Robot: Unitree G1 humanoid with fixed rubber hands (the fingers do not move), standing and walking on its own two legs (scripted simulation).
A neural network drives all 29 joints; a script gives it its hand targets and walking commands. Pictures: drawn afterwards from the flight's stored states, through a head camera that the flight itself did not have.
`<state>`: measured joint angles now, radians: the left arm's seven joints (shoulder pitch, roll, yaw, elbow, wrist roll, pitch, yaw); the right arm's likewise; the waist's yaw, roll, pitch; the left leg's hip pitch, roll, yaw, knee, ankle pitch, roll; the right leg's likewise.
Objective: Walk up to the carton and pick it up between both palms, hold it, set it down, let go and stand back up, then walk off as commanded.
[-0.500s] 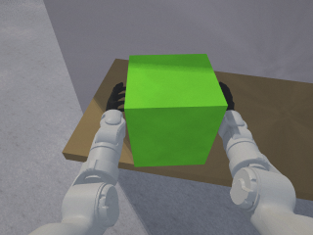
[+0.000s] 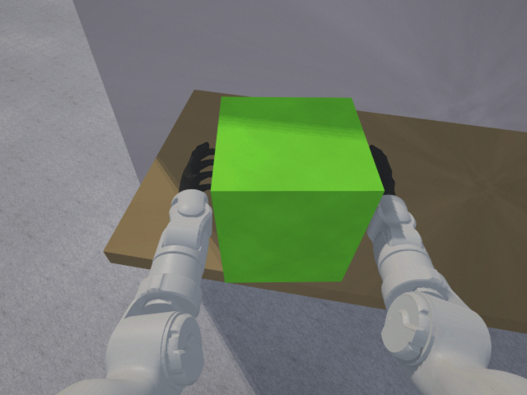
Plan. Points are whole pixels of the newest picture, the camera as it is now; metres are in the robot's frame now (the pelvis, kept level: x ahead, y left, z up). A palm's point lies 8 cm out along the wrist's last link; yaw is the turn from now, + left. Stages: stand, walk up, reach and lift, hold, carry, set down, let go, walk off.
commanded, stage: set down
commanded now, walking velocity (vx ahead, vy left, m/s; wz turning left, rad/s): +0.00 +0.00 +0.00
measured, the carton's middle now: (285, 194) +0.42 +0.01 +0.06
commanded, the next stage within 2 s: none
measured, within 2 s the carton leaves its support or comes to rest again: neither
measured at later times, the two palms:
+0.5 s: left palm (195, 191) +0.39 +0.16 +0.09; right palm (381, 198) +0.41 -0.14 +0.08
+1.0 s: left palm (195, 182) +0.41 +0.16 +0.08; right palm (382, 196) +0.43 -0.15 +0.07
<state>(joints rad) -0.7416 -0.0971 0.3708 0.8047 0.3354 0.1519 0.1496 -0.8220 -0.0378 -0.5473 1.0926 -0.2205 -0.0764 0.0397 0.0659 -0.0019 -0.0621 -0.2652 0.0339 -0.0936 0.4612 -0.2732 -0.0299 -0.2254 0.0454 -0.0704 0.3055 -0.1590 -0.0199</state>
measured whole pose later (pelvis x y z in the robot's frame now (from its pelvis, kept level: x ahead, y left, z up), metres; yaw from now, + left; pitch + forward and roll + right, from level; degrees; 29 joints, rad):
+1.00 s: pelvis +0.00 +0.00 +0.00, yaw -3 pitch +7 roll -2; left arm -0.84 0.01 0.25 0.93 0.00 0.12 0.26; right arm -0.88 -0.17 -0.18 1.18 0.02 -0.05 -0.02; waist 0.09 0.00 -0.04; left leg -0.31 0.04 -0.04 0.45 -0.26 -0.03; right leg -0.31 0.04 -0.02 0.34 -0.16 -0.02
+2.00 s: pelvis -0.05 -0.01 +0.00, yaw -2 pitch +4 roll -1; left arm -0.42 0.06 0.18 0.50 -0.06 0.20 0.21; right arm -0.48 -0.27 -0.01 0.75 0.18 0.01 0.06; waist 0.05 0.01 -0.04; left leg -0.31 0.05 -0.05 0.45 -0.21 -0.04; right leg -0.31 0.06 -0.03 0.34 -0.10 -0.04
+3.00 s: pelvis -0.04 -0.01 +0.00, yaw -3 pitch +4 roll -1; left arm 0.23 0.06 0.05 -0.14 -0.09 0.27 0.20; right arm 0.23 -0.30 -0.02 0.04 0.19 0.02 0.09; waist 0.01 0.01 -0.04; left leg -0.30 0.05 -0.03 0.44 -0.21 -0.04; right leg -0.31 0.05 -0.01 0.34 -0.10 -0.04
